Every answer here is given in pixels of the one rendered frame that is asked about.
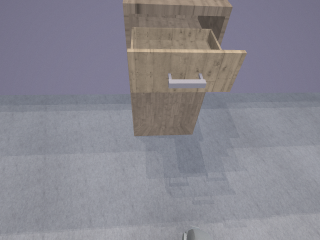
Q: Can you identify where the cabinet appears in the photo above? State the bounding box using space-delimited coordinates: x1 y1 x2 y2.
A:
122 0 233 136

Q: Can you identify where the right robot shin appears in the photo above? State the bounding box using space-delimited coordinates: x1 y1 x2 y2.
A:
189 226 200 230

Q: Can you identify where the handle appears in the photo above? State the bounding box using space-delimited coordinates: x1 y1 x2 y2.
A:
168 73 207 89

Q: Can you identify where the robot right thigh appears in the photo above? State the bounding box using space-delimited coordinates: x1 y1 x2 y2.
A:
182 229 213 240

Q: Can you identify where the drawer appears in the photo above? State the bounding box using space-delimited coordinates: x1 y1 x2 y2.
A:
127 27 247 93

